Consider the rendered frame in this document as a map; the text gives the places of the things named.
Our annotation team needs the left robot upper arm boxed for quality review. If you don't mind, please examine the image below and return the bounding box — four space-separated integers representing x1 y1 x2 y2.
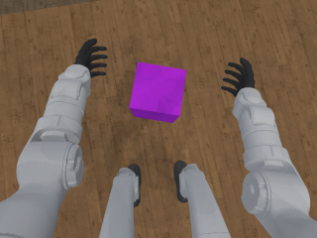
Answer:
0 141 84 238

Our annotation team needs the left robot shin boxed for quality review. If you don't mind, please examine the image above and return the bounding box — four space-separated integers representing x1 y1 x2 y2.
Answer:
112 168 135 184

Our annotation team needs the right robot forearm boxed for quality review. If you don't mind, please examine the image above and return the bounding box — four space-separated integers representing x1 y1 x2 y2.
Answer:
232 87 310 210

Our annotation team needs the left robot hand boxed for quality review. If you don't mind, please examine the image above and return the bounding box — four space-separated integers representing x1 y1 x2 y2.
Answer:
74 38 108 78

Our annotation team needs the right robot hand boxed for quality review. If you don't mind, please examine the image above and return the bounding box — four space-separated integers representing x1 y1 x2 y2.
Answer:
221 58 255 97

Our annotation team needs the left robot forearm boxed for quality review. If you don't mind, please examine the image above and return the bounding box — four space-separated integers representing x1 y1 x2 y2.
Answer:
16 64 91 185

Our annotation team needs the right robot upper arm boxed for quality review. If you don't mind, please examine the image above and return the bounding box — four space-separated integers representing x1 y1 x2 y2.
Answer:
241 170 317 238

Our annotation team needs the carton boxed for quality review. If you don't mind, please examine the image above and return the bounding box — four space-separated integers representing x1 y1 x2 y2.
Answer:
129 61 186 123

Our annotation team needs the robot right foot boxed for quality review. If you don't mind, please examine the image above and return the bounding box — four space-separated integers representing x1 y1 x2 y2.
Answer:
173 161 188 203

